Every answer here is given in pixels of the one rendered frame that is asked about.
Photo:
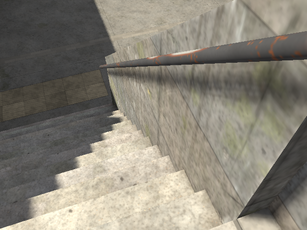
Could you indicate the stairs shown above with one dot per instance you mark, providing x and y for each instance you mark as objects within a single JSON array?
[{"x": 93, "y": 170}]

